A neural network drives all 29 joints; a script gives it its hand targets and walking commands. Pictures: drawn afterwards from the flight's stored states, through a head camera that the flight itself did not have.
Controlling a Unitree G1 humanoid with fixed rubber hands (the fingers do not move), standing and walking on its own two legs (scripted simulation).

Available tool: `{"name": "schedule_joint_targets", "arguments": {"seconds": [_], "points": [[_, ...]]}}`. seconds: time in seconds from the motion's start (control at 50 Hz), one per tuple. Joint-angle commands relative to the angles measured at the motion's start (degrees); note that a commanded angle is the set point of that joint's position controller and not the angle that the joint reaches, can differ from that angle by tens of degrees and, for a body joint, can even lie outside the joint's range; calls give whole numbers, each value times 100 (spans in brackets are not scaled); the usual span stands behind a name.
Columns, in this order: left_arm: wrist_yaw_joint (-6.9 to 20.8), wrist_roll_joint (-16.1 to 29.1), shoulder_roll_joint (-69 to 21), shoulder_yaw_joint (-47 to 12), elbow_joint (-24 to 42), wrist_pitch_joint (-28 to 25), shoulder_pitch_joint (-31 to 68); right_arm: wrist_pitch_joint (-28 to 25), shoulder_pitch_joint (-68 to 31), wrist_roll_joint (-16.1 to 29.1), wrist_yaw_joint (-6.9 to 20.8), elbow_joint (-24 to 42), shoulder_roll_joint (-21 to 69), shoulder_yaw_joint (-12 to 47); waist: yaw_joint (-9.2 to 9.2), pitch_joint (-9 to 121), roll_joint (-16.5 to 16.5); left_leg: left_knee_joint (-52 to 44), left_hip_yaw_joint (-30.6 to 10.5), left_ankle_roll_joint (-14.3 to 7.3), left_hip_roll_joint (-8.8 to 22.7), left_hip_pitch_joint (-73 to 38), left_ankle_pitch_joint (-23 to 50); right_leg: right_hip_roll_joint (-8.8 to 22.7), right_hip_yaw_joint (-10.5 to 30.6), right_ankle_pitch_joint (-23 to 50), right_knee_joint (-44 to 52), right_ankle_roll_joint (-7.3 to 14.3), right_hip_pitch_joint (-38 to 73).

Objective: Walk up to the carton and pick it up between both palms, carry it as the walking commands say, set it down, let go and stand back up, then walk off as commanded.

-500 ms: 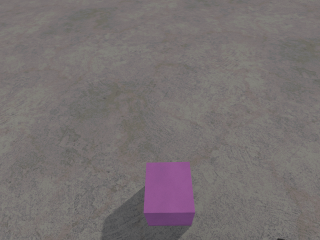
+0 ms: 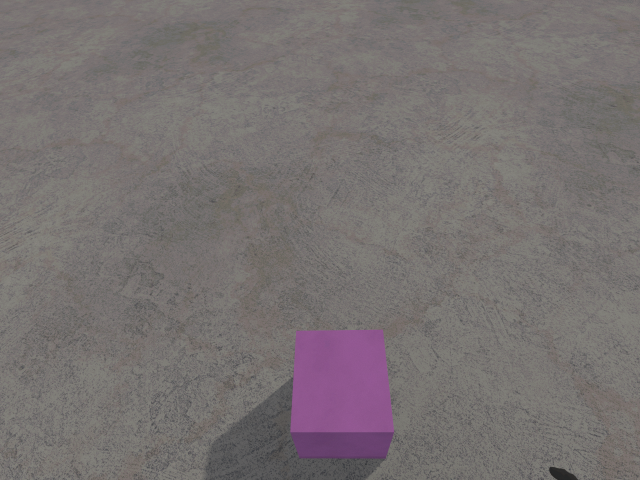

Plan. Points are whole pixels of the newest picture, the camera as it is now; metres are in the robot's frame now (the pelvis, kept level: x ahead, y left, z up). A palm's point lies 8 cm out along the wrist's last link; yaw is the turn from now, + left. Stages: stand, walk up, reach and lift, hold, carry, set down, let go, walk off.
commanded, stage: walk up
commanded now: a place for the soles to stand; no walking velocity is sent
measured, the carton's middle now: (340, 394) +0.46 +0.00 -0.65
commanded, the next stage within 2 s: reach and lift in 0.12 s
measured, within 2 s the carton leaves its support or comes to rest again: neither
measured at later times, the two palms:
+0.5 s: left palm out of the picture +0.15 +0.26 -0.14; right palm (553, 472) +0.16 -0.28 -0.13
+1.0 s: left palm (199, 400) +0.29 +0.24 -0.19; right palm (495, 394) +0.28 -0.25 -0.18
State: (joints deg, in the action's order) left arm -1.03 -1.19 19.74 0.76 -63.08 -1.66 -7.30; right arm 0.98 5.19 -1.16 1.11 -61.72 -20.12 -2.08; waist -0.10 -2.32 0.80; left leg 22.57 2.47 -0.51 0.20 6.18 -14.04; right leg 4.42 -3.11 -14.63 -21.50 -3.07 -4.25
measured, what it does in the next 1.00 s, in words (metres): lowers itself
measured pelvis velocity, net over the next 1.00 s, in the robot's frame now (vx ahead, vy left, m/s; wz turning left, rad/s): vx -0.12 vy -0.01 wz -0.01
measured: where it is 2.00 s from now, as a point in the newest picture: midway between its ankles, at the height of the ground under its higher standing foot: outside the picture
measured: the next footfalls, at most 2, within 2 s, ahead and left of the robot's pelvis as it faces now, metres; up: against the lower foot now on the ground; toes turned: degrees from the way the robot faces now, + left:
none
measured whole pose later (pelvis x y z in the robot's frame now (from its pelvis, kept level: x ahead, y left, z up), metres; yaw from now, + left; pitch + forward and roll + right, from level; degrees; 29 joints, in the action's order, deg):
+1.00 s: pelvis -0.12 -0.01 -0.09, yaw -1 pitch +25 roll -1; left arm 4.3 1.9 22.4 11.3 -40.7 24.0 42.1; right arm 26.1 -40.5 4.0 -2.1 -35.7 -17.4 -10.5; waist 0.6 -8.0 -0.5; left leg 58.3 0.1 0.3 1.8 66.6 -16.4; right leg 1.9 -0.4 -17.9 -58.3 -1.7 -65.1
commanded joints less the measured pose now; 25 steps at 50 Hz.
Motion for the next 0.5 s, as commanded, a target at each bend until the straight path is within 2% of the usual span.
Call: {"name": "schedule_joint_targets", "arguments": {"seconds": [0.0, 0.04, 0.06, 0.08, 0.1, 0.12, 0.14, 0.16, 0.18, 0.2, 0.22, 0.24, 0.26, 0.28, 0.3, 0.32, 0.34, 0.36, 0.38, 0.4, 0.42, 0.44, 0.46, 0.48], "points": [[-70, -52, 1398, 287, 395, -106, 177, -78, -167, 24, -57, 443, -1093, -254, 102, 575, -248, -234, -464, -170, 669, -255, 2048, 363, 146, 1925, 135, 331, 56], [-80, -10, 1285, 241, 407, -95, 235, -70, -353, 16, -66, 393, -1166, -250, -22, 400, -21, -397, -487, -107, 641, -101, 1816, 396, 146, 1841, 154, 381, 15], [-92, -24, 1356, 278, 387, -65, 92, -87, -331, -9, -58, 444, -1246, -277, -33, 344, -273, -346, -473, -162, 620, 26, 1520, 385, 215, 1709, 273, 384, 87], [-90, -6, 1376, 293, 332, -84, 146, -88, -198, 7, -66, 380, -1116, -203, 47, 349, -153, -317, -441, -138, 619, -53, 1607, 410, 213, 1761, 255, 383, 11], [-61, -10, 1475, 362, 348, -79, 72, -65, -275, 15, -48, 418, -1244, -242, -37, 315, -187, -308, -411, -145, 611, 40, 1513, 416, 272, 1759, 176, 415, 52], [63, 153, 449, 483, 2359, 243, 1820, 143, -1267, -84, 24, 2429, -582, -553, -218, -219, -87, 331, 52, 401, -260, 1430, 672, -574, 125, 747, -336, 384, -1237], [71, 123, 376, 326, 3355, 685, 1569, 506, -1200, -188, 93, 2798, -450, -575, -92, 85, -63, 316, 211, 373, -65, 1177, 225, -625, -167, 76, -425, 463, -1054], [107, 33, 374, 453, 3347, 949, 1664, 784, -1161, -156, 160, 2848, -547, -509, -34, -153, 244, 121, 10, 204, 208, 1396, -134, -699, -223, 252, -621, 346, -596], [132, -12, 629, 574, 3134, 1177, 1113, 987, -850, -271, 168, 2818, -681, -473, -136, -38, 29, 129, -115, 125, 171, 1693, 101, -781, -107, 546, -675, 354, -278], [160, -24, 603, 631, 3331, 1341, 892, 1111, -870, -301, 235, 2951, -781, -476, -213, 175, -37, 307, -70, 102, 119, 1600, 434, -806, -187, 700, -837, 245, -354], [240, -165, 784, 748, 3274, 1561, 615, 1305, -745, -351, 261, 3223, -1122, -691, -89, 375, 82, 469, 38, 172, 48, 1083, 873, -759, -105, 605, -764, 234, -735], [207, -163, 787, 855, 3357, 1679, 578, 1363, -509, -274, 308, 3013, -1072, -602, -154, 572, 368, 513, 81, 226, -43, 958, 1140, -753, -227, 773, -839, 321, -783], [231, -125, 677, 769, 3362, 1754, 567, 1433, -302, -308, 234, 3095, -870, -791, -43, 699, 58, 609, -38, 166, -62, 868, 1363, -769, -171, 966, -931, 284, -808], [220, -260, 583, 753, 3268, 1908, 252, 1593, 85, -463, 190, 2939, -863, -913, 15, 1001, -6, 759, -102, 258, -155, 659, 1657, -701, -113, 1210, -919, 342, -740], [210, -428, 595, 900, 3405, 1810, 179, 1519, 263, -565, 204, 3009, -682, -912, -34, 969, 144, 958, -219, 318, -145, 1052, 1740, -745, -84, 1144, -1153, 321, -952], [287, -490, 681, 1078, 3573, 1710, 364, 1403, -448, -556, 216, 3682, -815, -1032, -44, 1375, -41, 1097, -218, 291, -151, 1236, 1760, -751, -81, 1373, -1288, 226, -1129], [309, -541, 777, 1267, 3532, 1719, 631, 1421, -503, -438, 240, 3494, -491, -769, -190, 1382, 156, 1391, -216, 226, -167, 1233, 1617, -662, 48, 1261, -1422, 229, -1309], [319, -324, 643, 1217, 3619, 1615, 971, 1341, -750, -456, 217, 3598, -354, -817, -97, 1600, -87, 1728, -152, 231, -160, 1310, 1797, -600, 108, 1366, -1663, 163, -1684], [349, -463, 691, 1246, 3452, 1687, 1029, 1387, -932, -495, 124, 3711, -498, -921, -68, 1404, -5, 1698, -187, 249, -184, 1680, 1561, -702, 90, 1232, -1736, 146, -1871], [392, -280, 692, 1146, 3590, 1665, 1359, 1359, -1458, -400, 137, 4044, -466, -897, -157, 1699, -12, 1816, -189, 197, -173, 1870, 1359, -639, 161, 1154, -1836, 141, -1761], [369, -405, 666, 1216, 3228, 1704, 1510, 1501, -931, -268, 70, 3383, -123, -634, -68, 1176, -26, 1818, -31, 181, -227, 2145, 962, -562, 136, 949, -1827, 29, -2092], [422, -473, 957, 1296, 3644, 1726, 2092, 1473, -1681, -222, 45, 3950, -90, -736, -155, 1543, 227, 2120, -67, 187, -224, 2198, 1029, -561, 211, 975, -2022, -31, -2260], [416, -304, 869, 1225, 3622, 1788, 2183, 1644, -1527, -196, 40, 3678, -151, -756, -113, 1668, 30, 2072, -35, 179, -209, 2386, 622, -582, 175, 527, -2042, 2, -2291], [487, -367, 1030, 1310, 3849, 1822, 2529, 1698, -1979, -57, 4, 4134, -221, -685, -230, 2150, 258, 2165, -61, 117, -192, 2205, 782, -584, 246, 544, -2106, 14, -2321]]}}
